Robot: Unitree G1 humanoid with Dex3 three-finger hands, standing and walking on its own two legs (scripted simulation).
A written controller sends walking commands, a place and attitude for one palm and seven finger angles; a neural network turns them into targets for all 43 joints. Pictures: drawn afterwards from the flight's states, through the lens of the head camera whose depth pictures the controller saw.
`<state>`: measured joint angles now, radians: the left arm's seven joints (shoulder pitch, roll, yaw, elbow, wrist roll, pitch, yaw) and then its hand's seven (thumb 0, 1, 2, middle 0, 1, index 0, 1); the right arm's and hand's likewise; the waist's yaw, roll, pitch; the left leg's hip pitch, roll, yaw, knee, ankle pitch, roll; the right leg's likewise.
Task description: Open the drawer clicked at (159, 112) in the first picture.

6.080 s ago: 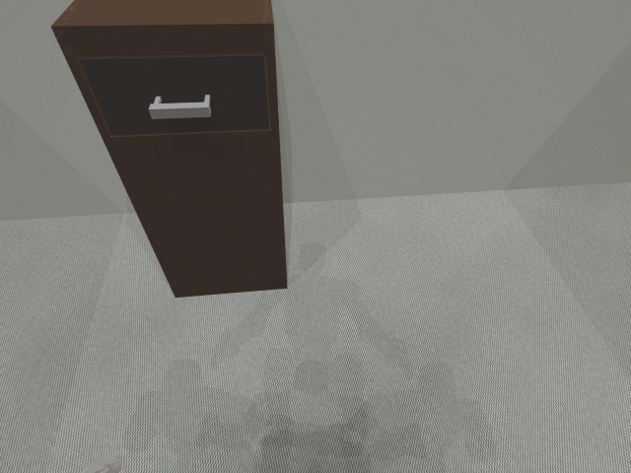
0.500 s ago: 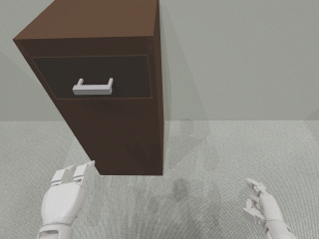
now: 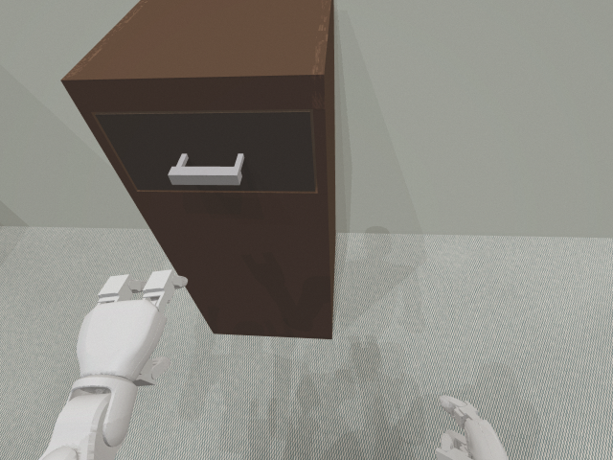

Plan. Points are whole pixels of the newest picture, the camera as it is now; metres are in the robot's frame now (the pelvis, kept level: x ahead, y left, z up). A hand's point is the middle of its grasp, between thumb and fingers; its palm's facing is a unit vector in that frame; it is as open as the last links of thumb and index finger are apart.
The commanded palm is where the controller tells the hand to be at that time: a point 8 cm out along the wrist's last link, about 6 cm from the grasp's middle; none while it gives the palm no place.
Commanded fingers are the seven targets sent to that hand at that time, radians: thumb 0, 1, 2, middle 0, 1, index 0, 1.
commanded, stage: raise the hand with hooked fingers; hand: left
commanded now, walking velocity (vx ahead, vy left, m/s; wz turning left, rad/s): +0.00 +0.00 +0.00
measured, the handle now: (208, 167) +0.56 +0.25 +0.05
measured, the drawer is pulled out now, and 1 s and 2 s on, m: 0.00 0.00 0.00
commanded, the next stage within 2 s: move the hooked fingers above the handle in 1.06 s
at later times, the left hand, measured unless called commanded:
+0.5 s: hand (122, 261) +0.29 +0.25 +0.13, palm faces +0.10 -0.05 -0.99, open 13.6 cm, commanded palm +0.27 +0.25 +0.19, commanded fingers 0.00 -0.50 0.30 -0.30 -1.20 -0.30 -1.20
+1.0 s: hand (124, 245) +0.30 +0.25 +0.15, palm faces +0.08 -0.06 -0.99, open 13.8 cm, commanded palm +0.28 +0.25 +0.22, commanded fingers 0.00 -0.50 0.30 -0.30 -1.20 -0.30 -1.20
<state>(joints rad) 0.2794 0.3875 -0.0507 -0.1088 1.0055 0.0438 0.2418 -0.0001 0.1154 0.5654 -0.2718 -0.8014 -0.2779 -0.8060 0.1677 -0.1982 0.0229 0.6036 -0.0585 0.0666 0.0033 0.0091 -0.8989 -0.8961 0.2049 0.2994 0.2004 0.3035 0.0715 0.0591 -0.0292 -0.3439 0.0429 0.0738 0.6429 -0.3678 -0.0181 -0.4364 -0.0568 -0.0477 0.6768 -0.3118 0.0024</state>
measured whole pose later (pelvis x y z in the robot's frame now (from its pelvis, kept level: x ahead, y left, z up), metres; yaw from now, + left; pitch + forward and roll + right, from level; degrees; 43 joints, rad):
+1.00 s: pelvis +0.00 +0.01 +0.02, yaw +1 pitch +0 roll +0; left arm -0.13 0.54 -0.01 -0.04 0.87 -0.03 -0.05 0.00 -0.49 0.30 -0.32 -1.20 -0.32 -1.20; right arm 0.15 -0.29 -0.01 0.64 0.00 0.10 0.00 0.01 -0.90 -0.90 0.20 0.30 0.20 0.30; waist 0.09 0.09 0.02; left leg -0.14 0.02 0.06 0.38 -0.24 -0.01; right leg -0.22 -0.06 -0.07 0.41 -0.19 0.01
